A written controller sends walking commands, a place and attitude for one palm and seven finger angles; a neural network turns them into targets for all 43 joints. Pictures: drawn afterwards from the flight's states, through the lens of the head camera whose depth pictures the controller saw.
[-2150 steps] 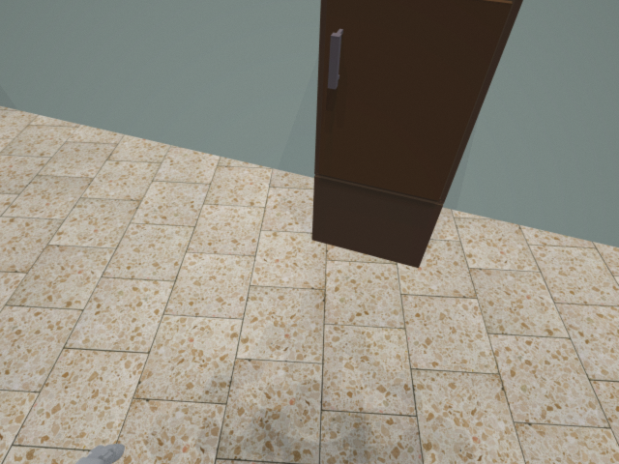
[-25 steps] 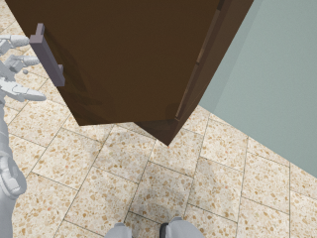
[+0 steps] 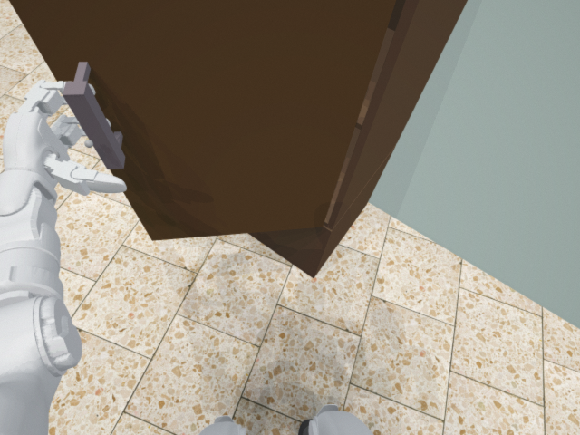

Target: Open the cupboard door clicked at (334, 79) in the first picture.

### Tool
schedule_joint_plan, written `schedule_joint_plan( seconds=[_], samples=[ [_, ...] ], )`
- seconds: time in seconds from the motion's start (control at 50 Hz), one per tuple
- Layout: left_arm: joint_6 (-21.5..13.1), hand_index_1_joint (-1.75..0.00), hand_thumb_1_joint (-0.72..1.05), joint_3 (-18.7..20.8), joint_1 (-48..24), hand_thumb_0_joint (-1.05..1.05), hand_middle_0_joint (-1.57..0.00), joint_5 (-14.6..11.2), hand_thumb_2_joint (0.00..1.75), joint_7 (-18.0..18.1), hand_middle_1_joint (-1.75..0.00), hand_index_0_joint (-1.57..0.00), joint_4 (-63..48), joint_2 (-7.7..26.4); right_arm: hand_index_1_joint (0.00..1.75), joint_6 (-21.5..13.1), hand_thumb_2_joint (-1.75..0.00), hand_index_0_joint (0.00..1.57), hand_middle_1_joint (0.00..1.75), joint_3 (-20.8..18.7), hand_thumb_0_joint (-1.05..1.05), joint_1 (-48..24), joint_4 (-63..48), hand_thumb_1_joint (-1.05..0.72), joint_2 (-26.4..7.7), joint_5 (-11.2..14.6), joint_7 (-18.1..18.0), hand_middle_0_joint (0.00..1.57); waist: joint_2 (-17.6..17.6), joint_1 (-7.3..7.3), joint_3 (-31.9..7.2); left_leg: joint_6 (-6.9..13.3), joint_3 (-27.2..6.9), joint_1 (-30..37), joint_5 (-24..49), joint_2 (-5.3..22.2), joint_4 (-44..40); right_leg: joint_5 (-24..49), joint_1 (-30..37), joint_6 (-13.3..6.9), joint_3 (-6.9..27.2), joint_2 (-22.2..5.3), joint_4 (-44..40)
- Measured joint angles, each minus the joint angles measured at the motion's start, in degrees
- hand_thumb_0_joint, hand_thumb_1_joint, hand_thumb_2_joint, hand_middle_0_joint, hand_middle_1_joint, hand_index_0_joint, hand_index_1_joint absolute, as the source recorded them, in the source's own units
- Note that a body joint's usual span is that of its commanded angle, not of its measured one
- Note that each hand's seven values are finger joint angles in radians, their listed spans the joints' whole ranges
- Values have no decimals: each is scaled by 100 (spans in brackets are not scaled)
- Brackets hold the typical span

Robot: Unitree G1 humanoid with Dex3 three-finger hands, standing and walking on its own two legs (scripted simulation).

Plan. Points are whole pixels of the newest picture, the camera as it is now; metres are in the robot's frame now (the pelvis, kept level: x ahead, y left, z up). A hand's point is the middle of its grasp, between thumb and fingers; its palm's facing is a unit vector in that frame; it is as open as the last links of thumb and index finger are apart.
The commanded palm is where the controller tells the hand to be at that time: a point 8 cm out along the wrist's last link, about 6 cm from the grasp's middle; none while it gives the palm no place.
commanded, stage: slide the fingers in behind the handle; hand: left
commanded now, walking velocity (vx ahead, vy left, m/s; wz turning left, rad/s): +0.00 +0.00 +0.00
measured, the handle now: (100, 118) +0.53 +0.24 +0.09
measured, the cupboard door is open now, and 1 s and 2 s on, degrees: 43 42 46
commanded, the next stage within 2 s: close the thumb around the handle in 0.84 s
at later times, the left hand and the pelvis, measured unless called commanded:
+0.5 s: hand (106, 143) +0.48 +0.22 +0.09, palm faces +0.06 -1.00 +0.00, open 14.0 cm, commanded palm +0.46 +0.27 +0.09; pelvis +0.00 +0.00 +0.00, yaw +0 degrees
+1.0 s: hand (104, 142) +0.48 +0.22 +0.09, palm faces +0.06 -1.00 +0.00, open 13.9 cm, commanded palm +0.46 +0.27 +0.09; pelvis +0.00 +0.00 +0.00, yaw +0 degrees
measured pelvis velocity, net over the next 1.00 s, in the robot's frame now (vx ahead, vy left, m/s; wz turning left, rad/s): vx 0.00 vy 0.00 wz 0.00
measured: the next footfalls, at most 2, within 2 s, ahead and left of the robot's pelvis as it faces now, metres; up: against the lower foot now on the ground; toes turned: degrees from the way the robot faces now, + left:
none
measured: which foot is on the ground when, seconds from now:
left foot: down 0.00-1.00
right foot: down 0.00-1.00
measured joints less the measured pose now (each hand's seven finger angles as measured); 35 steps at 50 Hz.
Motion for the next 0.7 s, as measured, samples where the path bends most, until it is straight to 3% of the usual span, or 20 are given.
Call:
schedule_joint_plan(
  seconds=[0.26,0.7],
  samples=[
    [-82,-120,-50,-78,-111,-1,-30,-64,30,12,-120,-30,105,-8,30,-37,-90,21,30,-4,1,70,114,-90,-39,29,-33,21,-32,11,62,-33,-25,2,39,11,-7,16,-4,-43,-23,12,19],
    [-105,-122,-50,-162,-236,-1,-31,63,30,282,-121,-32,183,-124,30,-124,-90,20,30,-14,1,117,131,-90,4,-12,10,21,-13,-32,37,-14,-2,-88,32,-10,30,9,-105,-21,6,-8,69]
  ],
)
